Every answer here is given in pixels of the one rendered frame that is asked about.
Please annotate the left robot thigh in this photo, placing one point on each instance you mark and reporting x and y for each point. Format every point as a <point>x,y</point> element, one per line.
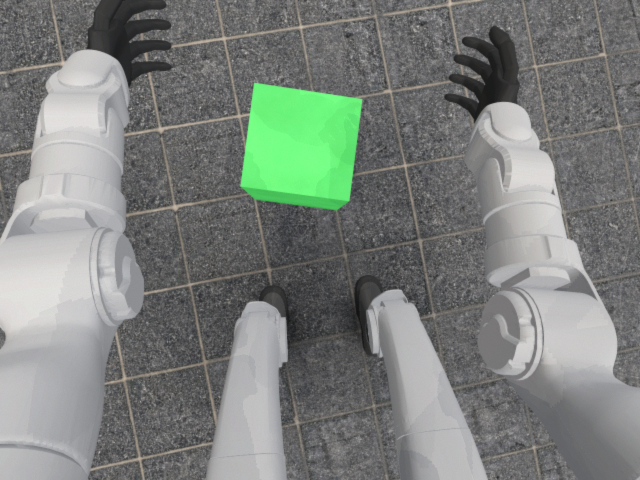
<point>248,441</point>

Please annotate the left robot forearm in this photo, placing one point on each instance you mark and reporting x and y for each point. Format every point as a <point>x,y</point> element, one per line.
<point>77,157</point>

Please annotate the robot right hand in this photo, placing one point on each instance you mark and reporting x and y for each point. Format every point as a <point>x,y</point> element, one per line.
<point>500,77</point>

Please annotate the robot left upper arm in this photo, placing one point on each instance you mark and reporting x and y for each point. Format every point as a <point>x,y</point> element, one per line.
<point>63,295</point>

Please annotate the robot right upper arm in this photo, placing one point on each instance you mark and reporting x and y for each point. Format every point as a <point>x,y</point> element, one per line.
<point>557,350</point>

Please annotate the left robot foot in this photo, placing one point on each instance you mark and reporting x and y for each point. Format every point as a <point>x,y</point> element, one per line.
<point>275,296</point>

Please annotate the robot left hand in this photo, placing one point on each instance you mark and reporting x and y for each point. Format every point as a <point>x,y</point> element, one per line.
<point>111,33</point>

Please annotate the carton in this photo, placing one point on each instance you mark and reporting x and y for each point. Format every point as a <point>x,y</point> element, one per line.
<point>300,147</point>

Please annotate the right robot forearm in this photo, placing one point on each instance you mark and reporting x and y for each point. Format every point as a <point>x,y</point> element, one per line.
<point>520,207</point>

